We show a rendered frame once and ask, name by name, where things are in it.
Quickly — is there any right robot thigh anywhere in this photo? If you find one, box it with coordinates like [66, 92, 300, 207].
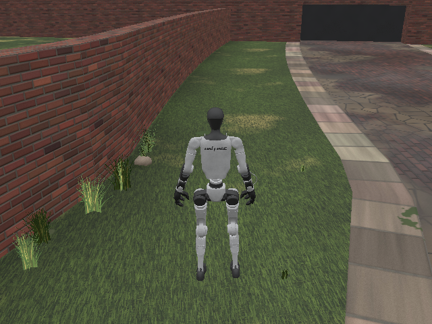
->
[225, 188, 239, 236]

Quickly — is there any left robot hand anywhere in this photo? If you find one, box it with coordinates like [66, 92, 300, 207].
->
[174, 189, 189, 207]

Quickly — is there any left robot forearm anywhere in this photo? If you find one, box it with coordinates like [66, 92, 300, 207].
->
[175, 163, 190, 192]

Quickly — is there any right robot hand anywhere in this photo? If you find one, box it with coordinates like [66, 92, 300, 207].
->
[240, 190, 256, 205]

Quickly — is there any robot left upper arm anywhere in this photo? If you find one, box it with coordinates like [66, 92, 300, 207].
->
[183, 136, 202, 173]

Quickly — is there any robot left foot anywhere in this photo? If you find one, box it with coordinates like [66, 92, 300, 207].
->
[196, 263, 207, 281]

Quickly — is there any right robot forearm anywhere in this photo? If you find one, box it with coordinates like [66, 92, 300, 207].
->
[241, 164, 254, 192]

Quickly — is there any robot right upper arm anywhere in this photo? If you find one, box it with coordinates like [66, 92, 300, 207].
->
[230, 136, 248, 173]

